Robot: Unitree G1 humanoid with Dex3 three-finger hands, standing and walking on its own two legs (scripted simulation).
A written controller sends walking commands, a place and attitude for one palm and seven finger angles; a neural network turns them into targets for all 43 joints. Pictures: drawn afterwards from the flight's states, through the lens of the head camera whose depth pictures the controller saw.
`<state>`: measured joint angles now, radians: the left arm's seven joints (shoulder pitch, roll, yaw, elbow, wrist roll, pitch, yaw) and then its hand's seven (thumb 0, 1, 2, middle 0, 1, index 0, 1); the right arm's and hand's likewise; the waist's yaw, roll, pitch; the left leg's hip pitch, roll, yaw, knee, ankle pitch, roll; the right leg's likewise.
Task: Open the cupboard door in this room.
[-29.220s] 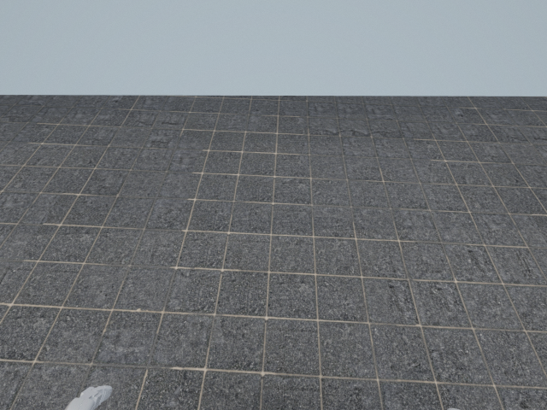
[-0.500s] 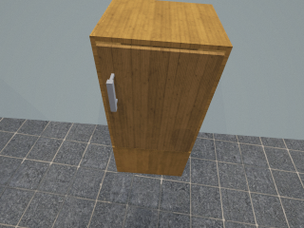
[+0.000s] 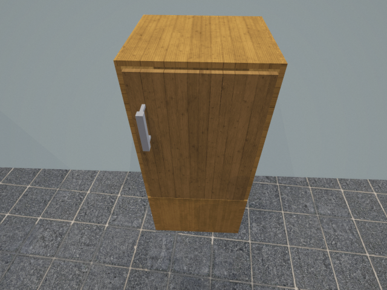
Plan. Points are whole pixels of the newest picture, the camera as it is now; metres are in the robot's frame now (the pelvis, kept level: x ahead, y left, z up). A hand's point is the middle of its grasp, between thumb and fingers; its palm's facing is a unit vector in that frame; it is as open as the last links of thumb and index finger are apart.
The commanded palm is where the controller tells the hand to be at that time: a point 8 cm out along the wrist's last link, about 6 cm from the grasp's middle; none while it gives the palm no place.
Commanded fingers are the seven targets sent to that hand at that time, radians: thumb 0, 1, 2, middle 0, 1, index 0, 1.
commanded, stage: look again from close up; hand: left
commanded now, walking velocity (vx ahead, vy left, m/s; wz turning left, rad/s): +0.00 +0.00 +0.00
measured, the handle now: (144, 128) +0.56 +0.18 +0.02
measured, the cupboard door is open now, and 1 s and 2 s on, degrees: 0 0 0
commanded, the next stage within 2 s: raise the hand with hooked fingers in 0.22 s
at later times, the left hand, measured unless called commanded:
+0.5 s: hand (102, 288) +0.15 +0.19 -0.04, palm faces +0.28 -0.94 -0.18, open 7.4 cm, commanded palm +0.10 +0.23 -0.06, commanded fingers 0.00 0.67 0.80 -0.22 -0.45 -0.22 -0.45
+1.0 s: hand (99, 261) +0.19 +0.21 -0.02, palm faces +0.03 -0.99 -0.10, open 10.2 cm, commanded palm +0.15 +0.27 -0.03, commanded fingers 0.00 0.08 0.55 -0.26 -0.82 -0.26 -0.82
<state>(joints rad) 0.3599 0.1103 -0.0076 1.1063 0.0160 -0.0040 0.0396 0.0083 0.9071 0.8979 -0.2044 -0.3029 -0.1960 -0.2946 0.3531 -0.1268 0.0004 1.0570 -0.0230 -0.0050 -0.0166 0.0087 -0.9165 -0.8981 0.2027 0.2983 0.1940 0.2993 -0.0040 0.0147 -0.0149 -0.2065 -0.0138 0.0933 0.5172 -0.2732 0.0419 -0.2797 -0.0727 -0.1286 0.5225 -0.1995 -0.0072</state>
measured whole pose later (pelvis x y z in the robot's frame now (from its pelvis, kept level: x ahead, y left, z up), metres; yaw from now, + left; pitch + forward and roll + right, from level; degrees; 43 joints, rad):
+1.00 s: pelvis +0.00 -0.01 -0.09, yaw +5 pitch +13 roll -4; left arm 0.38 0.26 0.19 -0.02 -0.29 -0.52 -0.38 0.01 0.30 0.64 -0.24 -0.69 -0.23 -0.68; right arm 0.16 -0.23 0.03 0.54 0.02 -0.27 -0.02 0.01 -0.91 -0.90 0.21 0.30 0.20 0.30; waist 0.05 0.03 -0.11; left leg -0.88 0.00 -0.04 1.22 -0.57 0.03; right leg -0.87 -0.01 -0.14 1.12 -0.48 -0.04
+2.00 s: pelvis +0.02 +0.00 -0.04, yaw +3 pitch +10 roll -2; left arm -0.06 0.46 0.44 0.45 -0.37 -0.24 -0.56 -0.01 -0.50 0.30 -0.30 -1.20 -0.30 -1.19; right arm 0.30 -0.29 0.05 0.55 0.05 -0.19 -0.07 0.01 -0.90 -0.90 0.21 0.30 0.20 0.30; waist -0.02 0.02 -0.09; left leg -0.64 0.00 0.00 0.94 -0.47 0.04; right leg -0.66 0.00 -0.09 0.86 -0.38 -0.02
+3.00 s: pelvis +0.02 +0.01 -0.04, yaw +2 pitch +13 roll -2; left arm -0.28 0.46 0.42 0.64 -0.31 -0.27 -0.51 -0.01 -0.50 0.30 -0.30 -1.20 -0.30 -1.20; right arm 0.33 -0.28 0.04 0.55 0.04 -0.14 -0.06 0.01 -0.91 -0.90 0.21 0.30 0.20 0.30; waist -0.05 0.01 -0.10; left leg -0.69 0.00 0.03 0.93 -0.47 0.05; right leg -0.72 0.00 -0.06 0.87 -0.37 -0.01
